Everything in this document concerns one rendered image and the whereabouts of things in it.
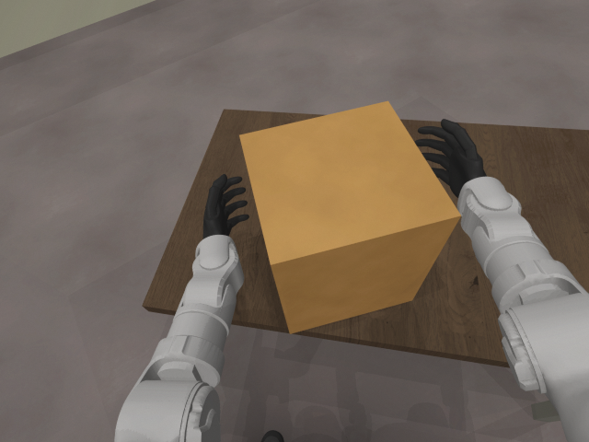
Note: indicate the left robot upper arm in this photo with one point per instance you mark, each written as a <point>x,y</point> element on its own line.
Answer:
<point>171,411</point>

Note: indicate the table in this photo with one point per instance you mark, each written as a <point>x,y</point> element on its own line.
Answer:
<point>453,315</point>

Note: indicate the left robot hand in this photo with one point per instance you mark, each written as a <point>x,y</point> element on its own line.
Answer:
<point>216,213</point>

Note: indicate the carton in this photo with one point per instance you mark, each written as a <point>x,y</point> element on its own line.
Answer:
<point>352,215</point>

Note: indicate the left robot forearm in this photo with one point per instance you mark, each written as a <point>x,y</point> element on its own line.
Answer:
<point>193,349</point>

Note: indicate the right robot forearm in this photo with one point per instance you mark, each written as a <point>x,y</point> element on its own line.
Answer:
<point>516,262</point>

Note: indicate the right robot hand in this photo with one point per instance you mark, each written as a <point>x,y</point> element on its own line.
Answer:
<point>461,160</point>

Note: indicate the right robot upper arm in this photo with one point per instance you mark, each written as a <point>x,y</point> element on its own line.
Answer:
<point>546,344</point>

